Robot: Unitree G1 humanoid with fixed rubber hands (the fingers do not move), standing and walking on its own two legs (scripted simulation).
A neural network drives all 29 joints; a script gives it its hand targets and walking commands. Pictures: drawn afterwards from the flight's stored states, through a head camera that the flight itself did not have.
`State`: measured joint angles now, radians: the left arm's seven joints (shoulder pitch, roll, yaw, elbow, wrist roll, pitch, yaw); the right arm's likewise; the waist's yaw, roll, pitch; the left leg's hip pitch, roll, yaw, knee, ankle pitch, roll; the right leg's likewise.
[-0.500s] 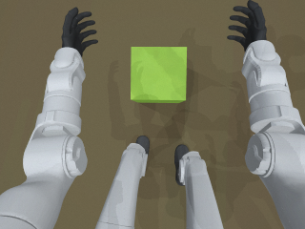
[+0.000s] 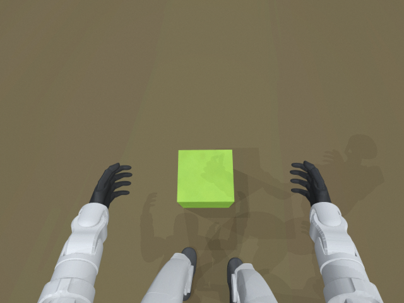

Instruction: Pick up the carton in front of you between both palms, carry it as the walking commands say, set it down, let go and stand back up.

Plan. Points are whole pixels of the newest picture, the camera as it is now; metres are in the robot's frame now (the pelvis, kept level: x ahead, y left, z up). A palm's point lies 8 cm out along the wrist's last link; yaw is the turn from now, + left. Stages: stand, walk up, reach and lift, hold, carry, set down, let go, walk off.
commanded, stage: let go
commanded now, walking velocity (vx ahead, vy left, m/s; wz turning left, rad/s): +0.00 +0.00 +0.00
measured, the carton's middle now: (205, 181) +0.44 +0.04 -0.61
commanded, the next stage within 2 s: stand in 0.80 s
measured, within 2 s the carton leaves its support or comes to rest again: neither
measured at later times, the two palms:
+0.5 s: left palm (92, 255) +0.18 +0.21 -0.03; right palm (374, 276) +0.19 -0.25 -0.03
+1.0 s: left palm (61, 257) +0.17 +0.27 -0.04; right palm (390, 287) +0.17 -0.28 -0.04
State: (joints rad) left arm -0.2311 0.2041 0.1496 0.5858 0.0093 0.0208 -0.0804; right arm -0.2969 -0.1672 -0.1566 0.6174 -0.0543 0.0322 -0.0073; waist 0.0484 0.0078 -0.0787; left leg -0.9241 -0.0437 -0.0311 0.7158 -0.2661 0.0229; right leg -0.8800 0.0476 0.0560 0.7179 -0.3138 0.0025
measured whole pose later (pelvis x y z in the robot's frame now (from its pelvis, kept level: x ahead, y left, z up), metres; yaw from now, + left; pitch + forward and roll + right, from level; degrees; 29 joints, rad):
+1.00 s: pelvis +0.03 -0.01 +0.03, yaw +1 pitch -1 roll +0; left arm 0.20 0.32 0.05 0.61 0.04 0.05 0.01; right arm 0.19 -0.30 -0.04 0.68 -0.04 0.03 -0.01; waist 0.01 -0.02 0.01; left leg -0.21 -0.04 -0.05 0.52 -0.29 0.02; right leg -0.16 0.04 0.05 0.50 -0.33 -0.02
